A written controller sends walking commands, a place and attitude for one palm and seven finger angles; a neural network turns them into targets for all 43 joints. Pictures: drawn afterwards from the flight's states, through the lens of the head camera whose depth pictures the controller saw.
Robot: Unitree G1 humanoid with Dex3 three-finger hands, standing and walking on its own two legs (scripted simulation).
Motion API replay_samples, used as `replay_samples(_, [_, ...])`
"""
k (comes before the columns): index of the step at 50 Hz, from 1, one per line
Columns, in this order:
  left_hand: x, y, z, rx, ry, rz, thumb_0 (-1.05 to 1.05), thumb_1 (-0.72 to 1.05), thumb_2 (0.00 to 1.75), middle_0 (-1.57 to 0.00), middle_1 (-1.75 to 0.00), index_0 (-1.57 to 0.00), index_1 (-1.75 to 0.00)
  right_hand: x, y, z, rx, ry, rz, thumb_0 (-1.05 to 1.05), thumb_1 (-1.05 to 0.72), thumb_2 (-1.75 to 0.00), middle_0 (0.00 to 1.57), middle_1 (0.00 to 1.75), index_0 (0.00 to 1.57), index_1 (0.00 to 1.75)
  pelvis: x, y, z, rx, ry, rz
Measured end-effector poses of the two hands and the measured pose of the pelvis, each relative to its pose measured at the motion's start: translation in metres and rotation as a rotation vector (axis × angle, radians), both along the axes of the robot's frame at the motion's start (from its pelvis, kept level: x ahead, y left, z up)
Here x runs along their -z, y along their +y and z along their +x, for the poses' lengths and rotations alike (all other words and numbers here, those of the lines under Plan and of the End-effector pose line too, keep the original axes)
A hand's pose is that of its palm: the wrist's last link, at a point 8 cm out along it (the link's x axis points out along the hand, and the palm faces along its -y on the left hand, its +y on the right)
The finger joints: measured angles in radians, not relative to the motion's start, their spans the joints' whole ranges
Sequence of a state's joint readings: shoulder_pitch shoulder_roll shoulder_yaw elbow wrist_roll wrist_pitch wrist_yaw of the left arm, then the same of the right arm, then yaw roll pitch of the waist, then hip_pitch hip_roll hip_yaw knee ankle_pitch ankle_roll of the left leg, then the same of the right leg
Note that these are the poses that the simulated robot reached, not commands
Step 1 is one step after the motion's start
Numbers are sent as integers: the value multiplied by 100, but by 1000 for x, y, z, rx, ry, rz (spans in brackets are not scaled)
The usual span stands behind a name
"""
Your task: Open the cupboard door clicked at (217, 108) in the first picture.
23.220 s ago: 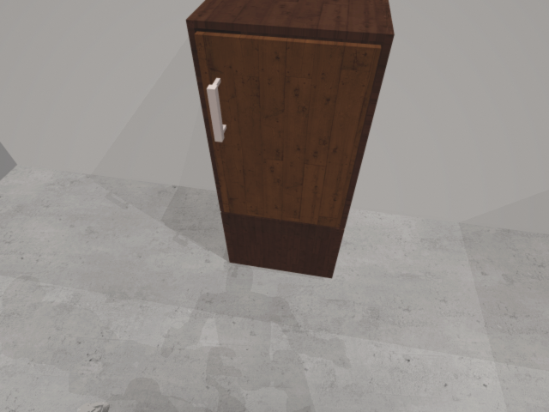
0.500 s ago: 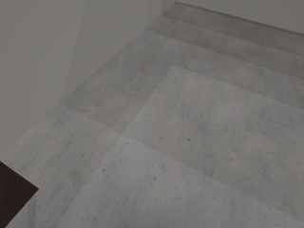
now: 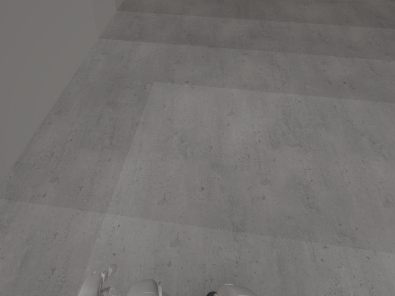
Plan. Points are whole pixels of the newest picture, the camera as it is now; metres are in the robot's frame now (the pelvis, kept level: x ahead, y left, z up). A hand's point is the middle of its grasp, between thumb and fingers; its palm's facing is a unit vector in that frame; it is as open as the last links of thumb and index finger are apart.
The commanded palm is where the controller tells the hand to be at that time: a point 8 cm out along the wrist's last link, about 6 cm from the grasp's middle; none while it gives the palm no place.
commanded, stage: walk to a spot facing it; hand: left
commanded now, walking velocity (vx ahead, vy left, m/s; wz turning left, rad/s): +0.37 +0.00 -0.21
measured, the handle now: out of the picture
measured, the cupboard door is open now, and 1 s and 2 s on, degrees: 47 47 47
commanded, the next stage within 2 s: turn to face it in 0.62 s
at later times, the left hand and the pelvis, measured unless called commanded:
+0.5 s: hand (125, 271) +0.19 +0.18 -0.17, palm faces -0.02 -0.99 -0.16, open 7.4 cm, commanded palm none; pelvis +0.26 +0.01 +0.00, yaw -9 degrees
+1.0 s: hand (183, 121) +0.63 +0.05 -0.14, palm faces -0.21 -0.95 -0.23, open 7.3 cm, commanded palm none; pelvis +0.46 -0.10 +0.01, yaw -9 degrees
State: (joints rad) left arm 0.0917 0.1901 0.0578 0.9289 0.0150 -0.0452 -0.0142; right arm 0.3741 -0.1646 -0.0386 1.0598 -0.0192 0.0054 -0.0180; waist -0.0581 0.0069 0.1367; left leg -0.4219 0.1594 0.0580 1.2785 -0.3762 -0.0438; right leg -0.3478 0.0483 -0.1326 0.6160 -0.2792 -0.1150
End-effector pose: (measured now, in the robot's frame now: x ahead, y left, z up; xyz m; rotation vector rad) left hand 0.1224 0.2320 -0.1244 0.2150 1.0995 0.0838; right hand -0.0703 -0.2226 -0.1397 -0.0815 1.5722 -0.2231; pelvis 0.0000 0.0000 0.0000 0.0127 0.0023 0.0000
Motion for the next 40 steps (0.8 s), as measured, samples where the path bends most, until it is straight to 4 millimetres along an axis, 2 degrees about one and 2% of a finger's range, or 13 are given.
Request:
replay_samples(2, [-5,-4,-2,-12,53,6,0,92,90,-20,-30,-20,-30,-3,-7,55,-10,-117,-7,1,-91,-90,20,30,20,30,-8,-3,18,15,9,4])
replay_samples(5, [-13,2,0,-47,94,33,-1,95,90,-20,-30,-20,-30,-9,-13,134,-36,-265,-6,1,-91,-90,20,30,20,30,-16,-7,46,33,20,7])
replay_samples(10, [-16,3,-1,-88,179,35,-1,94,90,-20,-30,-20,-30,-18,-14,246,-83,-429,6,0,-91,-90,20,30,20,30,-19,-7,95,56,18,1])
replay_samples(17, [-4,-7,-3,-156,358,-4,0,92,90,-20,-30,-20,-30,-25,-1,378,-150,-537,18,0,-91,-90,20,30,20,30,-11,0,173,82,11,0])
replay_samples(21, [9,-8,12,-167,475,-33,1,91,90,-20,-30,-20,-30,-20,8,436,-163,-582,-7,0,-91,-90,20,30,20,30,2,9,225,110,9,-4])
replay_samples(23, [14,-6,33,-148,506,-43,1,91,90,-20,-30,-20,-30,-17,7,446,-141,-586,-29,0,-91,-90,20,30,20,30,6,12,245,132,4,3])
replay_samples(26, [15,-2,89,-100,468,-41,1,91,90,-20,-30,-20,-30,-14,4,433,-88,-514,-46,0,-91,-90,20,30,20,30,1,12,272,156,-1,15])
replay_samples(28, [12,-2,139,-67,403,-38,1,91,90,-20,-30,-20,-30,-13,2,414,-51,-426,-48,0,-91,-90,20,30,20,30,-5,10,290,164,0,15])
replay_samples(31, [4,-7,218,-8,288,-31,1,91,90,-20,-30,-20,-30,-14,-11,383,26,-293,-72,-1,-94,-90,20,30,20,30,-13,4,317,188,6,12])
replay_samples(35, [-7,-18,319,88,176,14,2,93,90,-20,-30,-20,-30,-14,-23,347,114,-136,-64,-1,-94,-90,20,30,20,30,-15,-13,352,232,10,12])
replay_samples(40, [-11,-53,436,224,64,78,1,93,90,-20,-30,-20,-30,-4,-36,324,219,12,-25,0,-92,-90,20,30,20,30,-3,-49,398,267,9,21])
